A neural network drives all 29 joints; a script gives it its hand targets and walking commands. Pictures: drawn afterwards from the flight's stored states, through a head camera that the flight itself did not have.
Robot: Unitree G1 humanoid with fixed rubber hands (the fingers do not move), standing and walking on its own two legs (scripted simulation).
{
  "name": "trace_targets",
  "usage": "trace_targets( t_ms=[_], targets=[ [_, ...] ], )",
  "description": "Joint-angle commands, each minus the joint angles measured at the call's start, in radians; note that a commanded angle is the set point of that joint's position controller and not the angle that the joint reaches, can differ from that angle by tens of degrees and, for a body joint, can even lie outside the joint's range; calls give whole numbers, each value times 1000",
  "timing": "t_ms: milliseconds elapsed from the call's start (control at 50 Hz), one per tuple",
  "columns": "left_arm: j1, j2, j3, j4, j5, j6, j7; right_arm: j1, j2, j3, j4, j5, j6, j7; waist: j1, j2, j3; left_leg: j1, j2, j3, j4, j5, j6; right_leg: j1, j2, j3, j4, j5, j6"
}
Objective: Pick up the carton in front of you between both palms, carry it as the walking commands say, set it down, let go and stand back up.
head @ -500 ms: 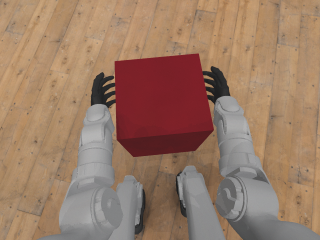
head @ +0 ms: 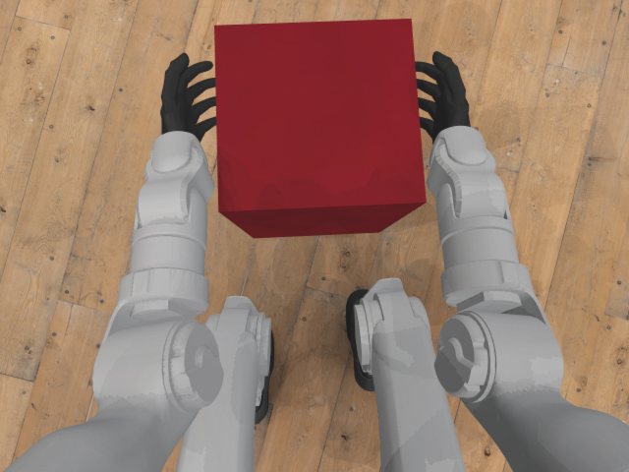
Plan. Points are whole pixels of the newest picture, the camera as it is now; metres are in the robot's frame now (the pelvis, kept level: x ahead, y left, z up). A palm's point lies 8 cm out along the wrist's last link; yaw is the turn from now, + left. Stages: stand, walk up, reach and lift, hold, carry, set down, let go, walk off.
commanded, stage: set down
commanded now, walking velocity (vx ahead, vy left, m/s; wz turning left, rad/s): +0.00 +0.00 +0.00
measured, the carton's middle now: (315, 152) +0.49 -0.05 -0.20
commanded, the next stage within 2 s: none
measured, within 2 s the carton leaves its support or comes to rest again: rests again in 1.66 s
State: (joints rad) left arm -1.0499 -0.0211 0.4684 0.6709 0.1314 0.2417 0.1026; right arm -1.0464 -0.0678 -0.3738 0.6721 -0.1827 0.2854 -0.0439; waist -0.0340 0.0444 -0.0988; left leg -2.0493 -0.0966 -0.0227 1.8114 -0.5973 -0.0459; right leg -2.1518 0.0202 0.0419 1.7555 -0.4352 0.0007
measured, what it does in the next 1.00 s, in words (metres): lowers itself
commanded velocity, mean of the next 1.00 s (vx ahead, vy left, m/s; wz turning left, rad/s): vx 0.00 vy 0.00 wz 0.00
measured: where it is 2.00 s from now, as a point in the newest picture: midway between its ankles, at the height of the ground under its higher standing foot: (311, 373)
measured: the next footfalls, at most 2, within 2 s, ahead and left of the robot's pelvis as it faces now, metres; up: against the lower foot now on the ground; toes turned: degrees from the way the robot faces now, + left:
none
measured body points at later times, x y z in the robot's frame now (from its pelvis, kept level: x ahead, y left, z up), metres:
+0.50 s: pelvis -0.01 +0.00 -0.09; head +0.35 -0.03 +0.16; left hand +0.54 +0.08 -0.26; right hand +0.52 -0.22 -0.26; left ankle +0.08 +0.12 -0.45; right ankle +0.12 -0.12 -0.45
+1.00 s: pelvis -0.02 +0.01 -0.11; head +0.34 -0.02 +0.16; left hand +0.54 +0.10 -0.26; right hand +0.52 -0.21 -0.27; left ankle +0.08 +0.12 -0.45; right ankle +0.12 -0.12 -0.45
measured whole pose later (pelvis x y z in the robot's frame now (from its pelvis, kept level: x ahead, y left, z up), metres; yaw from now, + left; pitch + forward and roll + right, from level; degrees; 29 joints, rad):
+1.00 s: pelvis -0.02 +0.01 -0.11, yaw +1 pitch +39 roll +1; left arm -1.37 0.12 0.37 0.92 0.07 0.17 0.12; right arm -1.40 -0.28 -0.35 1.02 -0.09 0.20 0.02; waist -0.06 0.05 0.26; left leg -2.25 -0.15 -0.01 2.20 -0.63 -0.05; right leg -2.33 -0.01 0.04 2.12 -0.47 0.02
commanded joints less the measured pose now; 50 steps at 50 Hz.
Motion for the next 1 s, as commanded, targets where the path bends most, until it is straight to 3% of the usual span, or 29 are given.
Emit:
trace_targets(
  t_ms=[0,280,360,440,480,560,680,740,880,980],
  targets=[
    [-615,-874,-495,79,-73,-8,-204,-626,811,445,51,122,-42,232,-23,-21,-1002,277,-110,85,-113,254,-4,717,106,-79,-16,295,26],
    [-854,-773,-606,49,-203,-51,-151,-834,656,469,53,208,-88,228,-96,-26,-1032,302,-102,81,80,265,-7,661,59,-103,171,324,30],
    [-893,-746,-606,77,-217,-49,-156,-887,640,475,72,234,-88,235,-90,-21,-991,285,-95,90,120,230,-2,662,51,-98,205,287,28],
    [-951,-745,-654,-4,-255,-55,-159,-911,712,512,33,314,-86,238,-72,2,-1123,345,-92,106,154,303,4,730,56,-92,236,373,28],
    [-941,-762,-653,6,-248,-56,-161,-884,733,512,56,329,-79,244,-57,21,-1072,296,-89,110,160,304,5,733,62,-82,249,397,22],
    [-870,-771,-572,121,-198,-57,-192,-845,722,456,151,280,-79,265,-44,19,-836,132,-84,106,165,228,13,634,66,-67,250,331,16],
    [-843,-749,-487,194,-173,-59,-228,-822,682,382,203,189,-92,263,-81,-17,-721,42,-87,94,175,173,22,561,60,-73,245,263,7],
    [-855,-742,-491,199,-179,-67,-222,-827,670,375,208,199,-104,260,-82,4,-722,58,-90,90,175,194,19,557,57,-70,256,283,2],
    [-823,-680,-457,255,-116,-54,-216,-777,589,278,302,160,-96,288,-93,90,-565,83,-82,71,159,124,20,390,48,-76,266,165,-14],
    [-794,-628,-391,302,-82,-40,-220,-780,514,234,344,116,-90,299,-95,65,-457,80,-83,55,144,73,25,312,43,-87,261,72,-22]
  ],
)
